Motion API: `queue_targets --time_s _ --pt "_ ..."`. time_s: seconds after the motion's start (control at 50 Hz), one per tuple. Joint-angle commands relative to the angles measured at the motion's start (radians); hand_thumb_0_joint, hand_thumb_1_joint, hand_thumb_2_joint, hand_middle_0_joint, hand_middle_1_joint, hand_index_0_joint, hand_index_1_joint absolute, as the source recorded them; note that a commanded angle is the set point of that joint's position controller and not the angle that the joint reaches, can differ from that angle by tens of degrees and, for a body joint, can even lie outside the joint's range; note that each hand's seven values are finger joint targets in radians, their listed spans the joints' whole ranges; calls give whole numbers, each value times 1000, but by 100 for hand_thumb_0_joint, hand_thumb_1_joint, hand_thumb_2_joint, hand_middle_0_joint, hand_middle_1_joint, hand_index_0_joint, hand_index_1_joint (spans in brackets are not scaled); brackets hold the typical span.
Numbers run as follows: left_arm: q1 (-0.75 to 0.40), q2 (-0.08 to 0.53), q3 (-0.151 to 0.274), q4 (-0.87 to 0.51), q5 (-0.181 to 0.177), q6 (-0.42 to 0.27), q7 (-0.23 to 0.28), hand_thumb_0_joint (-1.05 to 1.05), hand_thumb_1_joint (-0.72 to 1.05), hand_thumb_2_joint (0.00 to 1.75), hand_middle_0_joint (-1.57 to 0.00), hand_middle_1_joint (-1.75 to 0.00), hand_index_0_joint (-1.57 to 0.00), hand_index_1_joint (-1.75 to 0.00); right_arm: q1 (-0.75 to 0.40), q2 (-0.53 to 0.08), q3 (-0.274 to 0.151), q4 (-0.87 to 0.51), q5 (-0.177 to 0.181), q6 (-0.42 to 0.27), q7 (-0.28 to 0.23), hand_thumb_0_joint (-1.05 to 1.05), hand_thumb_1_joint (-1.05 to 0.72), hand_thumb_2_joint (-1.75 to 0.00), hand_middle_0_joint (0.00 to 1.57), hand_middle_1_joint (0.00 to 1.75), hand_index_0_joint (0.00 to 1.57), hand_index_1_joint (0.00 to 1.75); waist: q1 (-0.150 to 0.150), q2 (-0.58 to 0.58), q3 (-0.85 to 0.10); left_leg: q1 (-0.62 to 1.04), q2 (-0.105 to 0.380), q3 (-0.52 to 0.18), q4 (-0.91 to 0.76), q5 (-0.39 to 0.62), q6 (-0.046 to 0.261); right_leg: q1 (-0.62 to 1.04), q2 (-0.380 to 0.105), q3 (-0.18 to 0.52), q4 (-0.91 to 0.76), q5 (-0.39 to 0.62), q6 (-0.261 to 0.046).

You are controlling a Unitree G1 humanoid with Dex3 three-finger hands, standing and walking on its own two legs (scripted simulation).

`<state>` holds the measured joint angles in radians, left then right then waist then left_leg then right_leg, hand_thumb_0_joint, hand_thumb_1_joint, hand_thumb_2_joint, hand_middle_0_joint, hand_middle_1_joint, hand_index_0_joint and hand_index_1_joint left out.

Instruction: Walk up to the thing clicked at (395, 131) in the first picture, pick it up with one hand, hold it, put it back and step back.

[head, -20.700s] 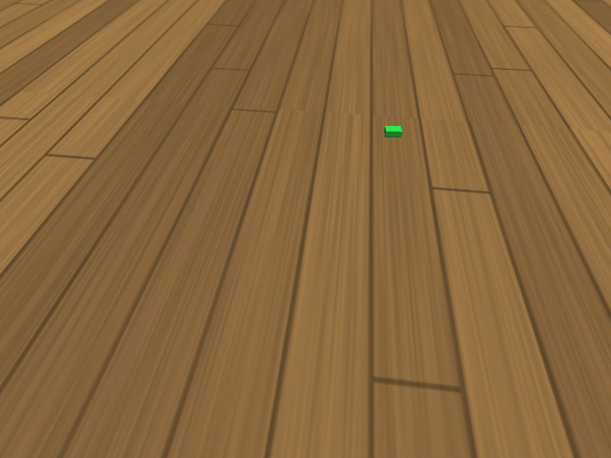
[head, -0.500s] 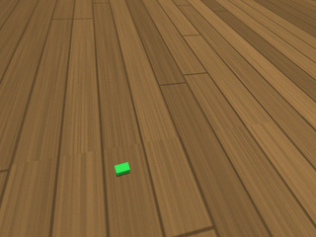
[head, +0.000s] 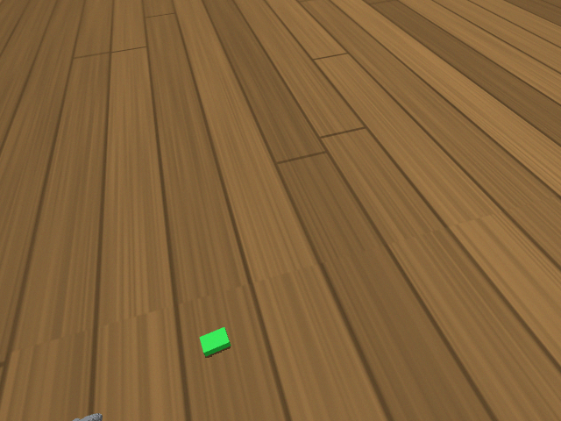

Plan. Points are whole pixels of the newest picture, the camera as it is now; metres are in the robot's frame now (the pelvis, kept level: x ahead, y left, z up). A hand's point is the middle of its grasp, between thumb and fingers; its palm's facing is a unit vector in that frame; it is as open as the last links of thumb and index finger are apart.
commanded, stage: walk up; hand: left
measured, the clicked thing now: (215, 341) +0.52 +0.26 -0.74
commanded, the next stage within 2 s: none
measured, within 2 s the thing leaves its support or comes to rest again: neither
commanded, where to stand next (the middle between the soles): +0.16 +0.02 m, yaw +1 degrees
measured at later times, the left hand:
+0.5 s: hand out of the picture +0.13 +0.26 -0.15, palm faces -0.01 -0.94 -0.35, open 7.4 cm
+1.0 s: hand out of the picture +0.15 +0.26 -0.13, palm faces +0.02 -0.95 -0.33, open 7.4 cm
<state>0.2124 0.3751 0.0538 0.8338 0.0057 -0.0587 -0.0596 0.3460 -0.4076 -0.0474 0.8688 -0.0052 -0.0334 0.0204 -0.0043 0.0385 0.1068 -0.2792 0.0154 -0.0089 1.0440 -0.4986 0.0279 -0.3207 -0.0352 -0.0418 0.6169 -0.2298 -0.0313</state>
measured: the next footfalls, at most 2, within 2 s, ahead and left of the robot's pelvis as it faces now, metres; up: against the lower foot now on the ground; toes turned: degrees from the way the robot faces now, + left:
left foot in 0.22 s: +0.15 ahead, +0.13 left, +0.00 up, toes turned +2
left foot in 1.90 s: +0.27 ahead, +0.12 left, +0.00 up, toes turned +2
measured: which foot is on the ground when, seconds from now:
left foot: up 0.00-0.20, down 0.22-1.00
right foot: down 0.00-1.00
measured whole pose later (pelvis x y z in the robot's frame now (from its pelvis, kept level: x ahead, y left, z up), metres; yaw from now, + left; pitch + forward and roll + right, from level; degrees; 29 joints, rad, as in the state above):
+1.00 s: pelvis +0.07 +0.00 +0.02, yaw +1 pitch -3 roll -1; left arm 0.07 0.35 0.00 1.13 -0.01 -0.01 -0.02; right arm 0.08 -0.35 0.01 1.16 0.00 -0.01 0.02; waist 0.01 0.01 0.07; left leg -0.18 0.02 0.01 0.34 -0.11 -0.01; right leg -0.08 -0.01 -0.03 0.33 -0.20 0.01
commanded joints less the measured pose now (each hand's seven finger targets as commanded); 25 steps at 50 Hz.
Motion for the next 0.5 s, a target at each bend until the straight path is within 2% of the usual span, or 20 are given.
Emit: queue_targets --time_s 0.0,0.02,0.04,0.1,0.14,0.16,0.18,0.2,0.22,0.24,0.26,0.28,0.3,0.32,0.34,0.36,0.38,0.4,0.44,0.48 --pt "53 268 74 -63 0 -1 38 0 90 90 -20 -30 -20 -30 104 -191 -55 -48 9 -31 -14 0 -90 -90 20 30 20 30 3 -205 -41 -178 39 -32 15 66 -6 75 -212 229 -298 103 -210" --pt "56 257 68 -70 6 -2 40 0 90 90 -20 -30 -20 -30 116 -171 -50 -37 5 -27 -12 0 -90 -90 20 30 20 30 5 -209 -47 -155 30 -1 -52 79 -19 70 -181 182 -269 212 -203" --pt "53 250 62 -76 11 0 43 0 90 90 -20 -30 -20 -30 95 -157 -45 -40 0 -23 -11 0 -90 -90 20 30 20 30 5 -214 -43 -140 31 20 -124 68 -24 48 -181 153 -250 297 -206" --pt "31 248 50 -74 13 5 53 0 90 90 -20 -30 -20 -30 46 -132 -39 -31 -4 -19 -21 0 -90 -90 20 30 20 30 16 -221 -98 -43 30 38 -296 152 -35 42 -212 137 -164 472 -202" --pt "-2 244 41 -75 -4 19 58 0 90 90 -20 -30 -20 -30 46 -135 -43 -18 -1 -23 -30 0 -90 -90 20 30 20 30 -6 -160 -136 50 -1 62 -405 296 -18 28 -201 120 -66 506 -166" --pt "-20 242 35 -74 -13 27 59 0 90 90 -20 -30 -20 -30 39 -146 -48 -15 -4 -25 -33 0 -90 -90 20 30 20 30 -19 -138 -140 101 -13 64 -462 387 -6 -11 -186 115 -24 436 -137" --pt "-19 225 25 -76 -16 35 61 0 90 90 -20 -30 -20 -30 24 -172 -54 -22 -10 -29 -37 0 -90 -90 20 30 20 30 -23 -99 -134 119 22 2 -516 494 14 -48 -160 120 10 318 -98" --pt "-8 196 19 -80 -23 42 61 0 90 90 -20 -30 -20 -30 -6 -237 -66 -36 -17 -32 -41 0 -90 -90 20 30 20 30 -4 25 -150 123 169 -186 -566 605 57 -86 -85 83 90 153 -47" --pt "20 186 17 -61 -34 55 63 0 90 90 -20 -30 -20 -30 -67 -285 -66 -59 -8 -34 -40 0 -90 -90 20 30 20 30 21 80 -150 29 308 -361 -637 603 156 -33 25 31 185 -107 -6" --pt "30 207 26 -21 -29 68 70 0 90 90 -20 -30 -20 -30 -110 -293 -63 -55 1 -33 -39 0 -90 -90 20 30 20 30 19 130 -146 -14 348 -409 -631 597 237 27 26 54 237 -294 -3" --pt "23 209 26 -8 -24 67 72 0 90 90 -20 -30 -20 -30 -136 -267 -54 -49 -4 -30 -41 0 -90 -90 20 30 20 30 25 124 -145 -24 326 -378 -618 621 232 29 18 75 248 -332 -7" --pt "28 205 26 7 -22 65 71 0 90 90 -20 -30 -20 -30 -162 -252 -44 -48 -3 -27 -43 0 -90 -90 20 30 20 30 34 137 -157 -12 290 -307 -585 636 209 36 6 75 206 -312 -11" --pt "48 200 25 29 -23 60 69 0 90 90 -20 -30 -20 -30 -189 -233 -34 -41 -2 -23 -45 0 -90 -90 20 30 20 30 53 144 -167 9 247 -231 -538 682 169 52 0 62 116 -231 -14" --pt "67 205 24 53 -18 51 68 0 90 90 -20 -30 -20 -30 -207 -233 -34 -36 3 -17 -43 0 -90 -90 20 30 20 30 64 147 -177 0 207 -174 -487 674 120 105 -13 61 -10 -38 -16" --pt "52 232 30 64 -9 40 69 0 90 90 -20 -30 -20 -30 -203 -207 -27 -28 12 -10 -41 0 -90 -90 20 30 20 30 53 101 -190 -18 162 -132 -436 648 72 156 -47 108 -68 133 -25" --pt "15 260 33 64 -1 31 71 0 90 90 -20 -30 -20 -30 -178 -174 -15 -22 19 -5 -39 0 -90 -90 20 30 20 30 29 28 -189 -46 116 -99 -395 581 30 165 -119 215 -113 195 -58" --pt "-54 296 34 61 -4 30 66 0 90 90 -20 -30 -20 -30 -167 -173 -19 -3 19 3 -37 0 -90 -90 20 30 20 30 -12 -22 -151 20 51 -59 -412 396 7 40 -168 258 -124 158 -101" --pt "-93 280 25 56 -7 32 64 0 90 90 -20 -30 -20 -30 -166 -173 -21 20 14 7 -35 0 -90 -90 20 30 20 30 -24 -31 -130 95 58 -57 -449 324 6 -42 -176 260 -141 97 -98" --pt "-95 236 3 86 -9 33 64 0 90 90 -20 -30 -20 -30 -237 -188 -20 36 10 3 -27 0 -90 -90 20 30 20 30 0 0 -114 92 99 -105 -511 359 29 -22 -105 174 -156 37 -39" --pt "-99 229 -1 116 -5 30 64 0 90 90 -20 -30 -20 -30 -260 -176 -10 56 12 1 -21 0 -90 -90 20 30 20 30 2 -58 -135 94 113 -108 -537 395 39 35 -96 157 -177 36 -26"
